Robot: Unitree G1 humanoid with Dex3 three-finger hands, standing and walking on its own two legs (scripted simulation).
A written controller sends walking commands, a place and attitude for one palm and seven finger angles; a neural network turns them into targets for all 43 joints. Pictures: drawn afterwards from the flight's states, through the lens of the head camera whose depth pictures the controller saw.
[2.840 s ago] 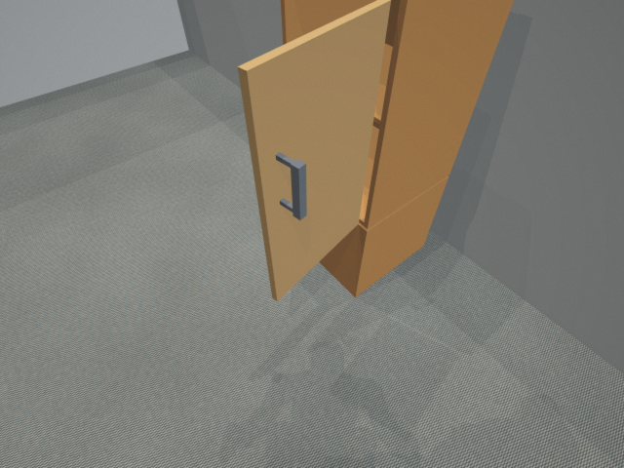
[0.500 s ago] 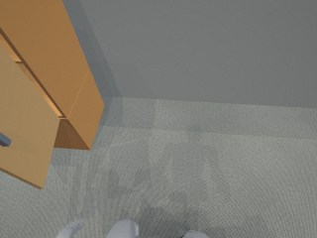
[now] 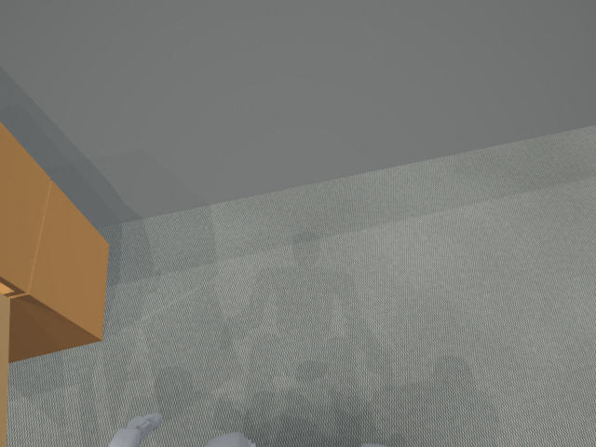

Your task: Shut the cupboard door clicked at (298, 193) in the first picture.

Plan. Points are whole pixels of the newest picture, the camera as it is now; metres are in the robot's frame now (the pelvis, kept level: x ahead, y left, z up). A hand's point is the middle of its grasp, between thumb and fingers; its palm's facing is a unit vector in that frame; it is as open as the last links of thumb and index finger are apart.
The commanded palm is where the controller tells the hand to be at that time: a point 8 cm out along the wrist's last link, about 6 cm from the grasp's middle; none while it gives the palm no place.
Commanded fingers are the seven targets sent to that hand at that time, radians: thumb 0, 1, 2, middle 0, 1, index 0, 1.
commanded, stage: walk around to get in front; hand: left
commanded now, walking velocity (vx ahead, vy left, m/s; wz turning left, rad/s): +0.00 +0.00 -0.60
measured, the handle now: out of the picture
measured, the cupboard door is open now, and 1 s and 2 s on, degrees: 100 100 100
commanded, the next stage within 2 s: none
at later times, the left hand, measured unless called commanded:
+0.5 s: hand (190, 426) +0.16 +0.18 -0.15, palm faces -0.24 -0.95 -0.19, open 7.3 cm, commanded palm none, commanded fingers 0.00 0.90 0.90 -0.20 -0.30 -0.20 -0.30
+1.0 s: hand (248, 389) +0.22 +0.10 -0.17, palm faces -0.53 -0.83 -0.17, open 7.3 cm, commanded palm none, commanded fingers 0.00 0.90 0.90 -0.20 -0.30 -0.20 -0.30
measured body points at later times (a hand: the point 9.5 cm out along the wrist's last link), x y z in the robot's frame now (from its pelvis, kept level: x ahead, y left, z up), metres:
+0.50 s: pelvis +0.01 +0.01 +0.02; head +0.08 +0.01 +0.46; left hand +0.17 +0.23 -0.13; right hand +0.01 -0.25 -0.12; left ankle +0.03 +0.13 -0.72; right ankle -0.05 -0.12 -0.66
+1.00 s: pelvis +0.04 -0.01 +0.00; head +0.10 -0.02 +0.45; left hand +0.25 +0.15 -0.15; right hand -0.03 -0.28 -0.12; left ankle +0.11 +0.07 -0.73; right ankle -0.04 -0.12 -0.71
